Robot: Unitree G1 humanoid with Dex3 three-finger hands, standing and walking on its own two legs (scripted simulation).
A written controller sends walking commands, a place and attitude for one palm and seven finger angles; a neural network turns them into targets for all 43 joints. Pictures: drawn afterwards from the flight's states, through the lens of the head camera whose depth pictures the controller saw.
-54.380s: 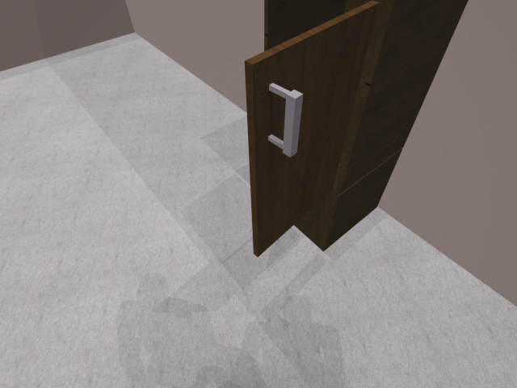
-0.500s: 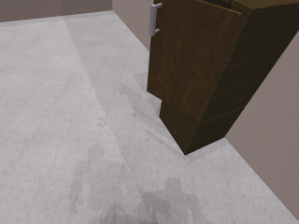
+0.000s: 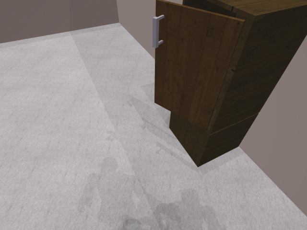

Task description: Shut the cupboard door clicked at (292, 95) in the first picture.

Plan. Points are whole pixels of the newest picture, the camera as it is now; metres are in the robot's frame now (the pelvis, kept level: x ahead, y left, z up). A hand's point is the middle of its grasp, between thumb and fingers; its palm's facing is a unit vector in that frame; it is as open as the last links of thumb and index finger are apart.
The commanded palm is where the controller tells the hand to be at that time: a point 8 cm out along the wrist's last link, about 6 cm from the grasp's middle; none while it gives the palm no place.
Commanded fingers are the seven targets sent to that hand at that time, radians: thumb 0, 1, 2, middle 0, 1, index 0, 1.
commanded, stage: let the arm hang, fingers relaxed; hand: left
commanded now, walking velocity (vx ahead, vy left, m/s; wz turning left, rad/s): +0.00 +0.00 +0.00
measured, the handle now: (158, 31) +0.88 +0.03 +0.13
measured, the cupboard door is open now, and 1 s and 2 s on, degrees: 25 25 25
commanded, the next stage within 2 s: look to check the result in 0.10 s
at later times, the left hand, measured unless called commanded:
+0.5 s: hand out of the picture +0.09 +0.24 -0.16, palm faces +0.01 -0.94 -0.33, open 7.4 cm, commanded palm none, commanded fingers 0.00 0.90 0.90 -0.20 -0.30 -0.20 -0.30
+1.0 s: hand out of the picture +0.09 +0.22 -0.17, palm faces +0.08 -0.95 -0.28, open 7.4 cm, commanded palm none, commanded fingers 0.00 0.90 0.90 -0.20 -0.30 -0.20 -0.30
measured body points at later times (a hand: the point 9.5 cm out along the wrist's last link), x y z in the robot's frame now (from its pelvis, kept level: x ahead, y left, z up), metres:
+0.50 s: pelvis +0.02 -0.01 +0.00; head +0.03 -0.01 +0.45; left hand +0.09 +0.29 -0.13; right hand +0.10 -0.30 -0.13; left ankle -0.01 +0.12 -0.74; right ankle +0.04 -0.13 -0.74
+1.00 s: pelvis +0.02 -0.01 +0.00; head +0.04 -0.01 +0.44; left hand +0.08 +0.27 -0.15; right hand +0.09 -0.28 -0.15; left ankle +0.00 +0.11 -0.74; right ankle +0.04 -0.13 -0.74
